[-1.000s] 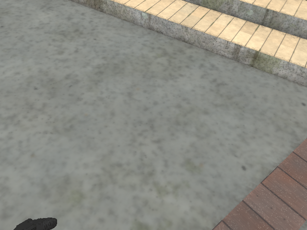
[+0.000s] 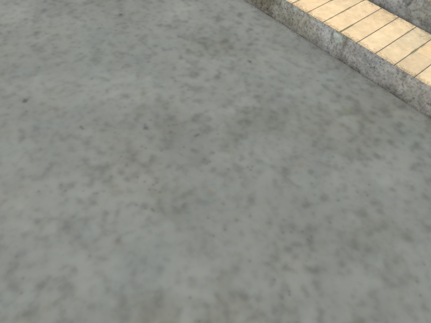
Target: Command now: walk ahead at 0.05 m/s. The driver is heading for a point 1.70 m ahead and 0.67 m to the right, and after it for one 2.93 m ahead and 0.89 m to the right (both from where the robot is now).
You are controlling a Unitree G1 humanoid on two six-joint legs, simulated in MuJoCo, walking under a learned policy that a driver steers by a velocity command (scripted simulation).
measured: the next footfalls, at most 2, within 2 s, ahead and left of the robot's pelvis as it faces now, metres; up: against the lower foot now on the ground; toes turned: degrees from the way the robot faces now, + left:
right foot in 0.12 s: +0.01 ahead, -0.15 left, +0.04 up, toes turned -12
left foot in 0.98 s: +0.15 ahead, +0.05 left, +0.00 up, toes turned -29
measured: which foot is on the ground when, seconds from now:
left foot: down 0.00-0.56, up 0.58-0.96, down 0.98-1.00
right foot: up 0.00-0.10, down 0.12-0.98, up 1.00-1.00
